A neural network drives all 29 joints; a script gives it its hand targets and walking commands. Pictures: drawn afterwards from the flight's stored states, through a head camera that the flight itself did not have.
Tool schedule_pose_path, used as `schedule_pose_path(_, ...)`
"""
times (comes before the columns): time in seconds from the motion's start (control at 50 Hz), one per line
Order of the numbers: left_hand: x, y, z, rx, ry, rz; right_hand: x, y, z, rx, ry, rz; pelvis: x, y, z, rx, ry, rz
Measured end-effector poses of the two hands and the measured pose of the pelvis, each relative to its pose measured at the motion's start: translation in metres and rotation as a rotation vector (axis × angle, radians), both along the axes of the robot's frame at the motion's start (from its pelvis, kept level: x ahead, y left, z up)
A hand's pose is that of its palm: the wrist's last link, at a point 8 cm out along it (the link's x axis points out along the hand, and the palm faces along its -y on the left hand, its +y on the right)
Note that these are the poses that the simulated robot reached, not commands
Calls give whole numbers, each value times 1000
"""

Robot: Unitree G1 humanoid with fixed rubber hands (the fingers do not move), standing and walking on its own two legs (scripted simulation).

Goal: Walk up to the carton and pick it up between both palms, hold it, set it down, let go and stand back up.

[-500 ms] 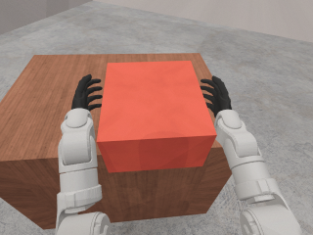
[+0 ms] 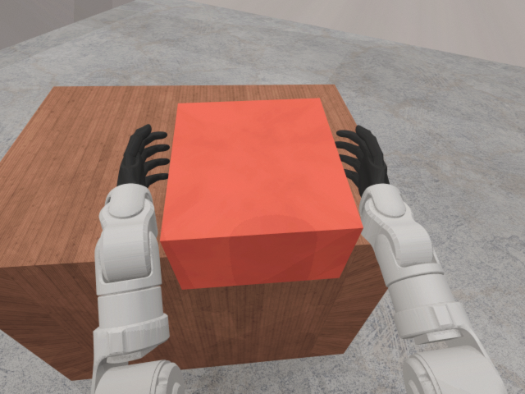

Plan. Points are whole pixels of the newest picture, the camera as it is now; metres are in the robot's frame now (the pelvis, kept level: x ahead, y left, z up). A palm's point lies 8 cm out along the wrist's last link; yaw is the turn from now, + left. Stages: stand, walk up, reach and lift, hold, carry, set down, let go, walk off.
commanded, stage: hold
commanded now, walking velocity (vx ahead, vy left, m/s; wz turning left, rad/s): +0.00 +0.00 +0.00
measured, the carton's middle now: (255, 187) +0.40 +0.00 +0.12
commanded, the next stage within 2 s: none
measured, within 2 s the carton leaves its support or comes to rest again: neither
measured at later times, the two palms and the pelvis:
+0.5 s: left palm (134, 178) +0.35 +0.17 +0.18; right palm (373, 176) +0.35 -0.16 +0.17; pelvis +0.00 +0.00 +0.00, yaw +0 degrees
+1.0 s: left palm (135, 177) +0.35 +0.17 +0.18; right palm (373, 177) +0.35 -0.16 +0.17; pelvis +0.00 +0.00 +0.00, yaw +0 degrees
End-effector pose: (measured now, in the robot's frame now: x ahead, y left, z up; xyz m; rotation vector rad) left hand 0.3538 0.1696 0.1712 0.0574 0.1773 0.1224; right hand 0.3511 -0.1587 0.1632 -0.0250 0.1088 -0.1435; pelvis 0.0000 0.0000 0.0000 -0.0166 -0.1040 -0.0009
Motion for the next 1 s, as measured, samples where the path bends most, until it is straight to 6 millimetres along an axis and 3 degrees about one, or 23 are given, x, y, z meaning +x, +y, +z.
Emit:
schedule_pose_path(0.16,0,-2,13,4,-37,-1,0,-2,11,3,-36,-4,1,1,0,1,0,-5)
schedule_pose_path(0.36,0,0,-1,1,12,2,0,0,-2,2,11,0,0,0,0,1,-6,-1)
schedule_pose_path(0.54,0,-2,12,4,-39,0,-1,-2,11,2,-40,-5,0,1,0,1,0,-4)
schedule_pose_path(0.76,0,0,-1,1,12,2,0,0,-2,1,8,-1,0,0,0,1,-6,-1)
schedule_pose_path(0.9,0,-1,10,4,-40,0,-1,-1,10,0,-43,-6,0,1,0,0,3,-2)
schedule_pose_path(1.0,1,-2,11,3,-15,2,0,-2,8,7,-19,-5,1,1,0,2,-9,-7)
